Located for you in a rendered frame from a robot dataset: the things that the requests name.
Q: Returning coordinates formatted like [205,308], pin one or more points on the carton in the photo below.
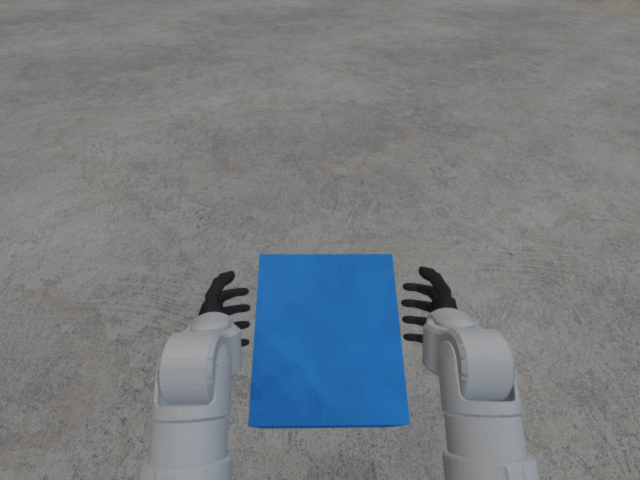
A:
[327,345]

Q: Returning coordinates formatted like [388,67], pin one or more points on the robot left forearm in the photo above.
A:
[191,402]

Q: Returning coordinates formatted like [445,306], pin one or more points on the robot right hand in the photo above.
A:
[440,294]

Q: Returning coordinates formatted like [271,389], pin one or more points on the robot left hand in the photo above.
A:
[215,298]

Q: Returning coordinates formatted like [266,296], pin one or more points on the robot right forearm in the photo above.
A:
[480,398]

